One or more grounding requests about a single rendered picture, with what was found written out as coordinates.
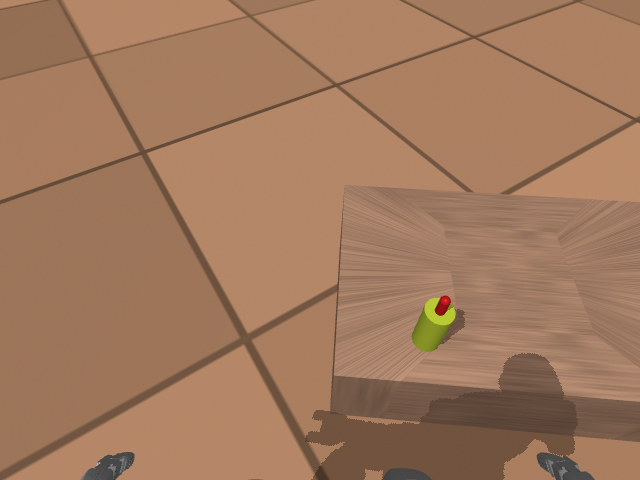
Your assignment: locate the left robot hand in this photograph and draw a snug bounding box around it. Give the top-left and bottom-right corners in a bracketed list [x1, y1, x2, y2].
[81, 452, 135, 480]

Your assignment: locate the bottle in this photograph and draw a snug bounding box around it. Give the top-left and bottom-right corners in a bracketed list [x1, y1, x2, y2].
[412, 296, 456, 352]

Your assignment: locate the right robot hand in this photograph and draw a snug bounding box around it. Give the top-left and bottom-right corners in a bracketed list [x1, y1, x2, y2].
[537, 453, 595, 480]

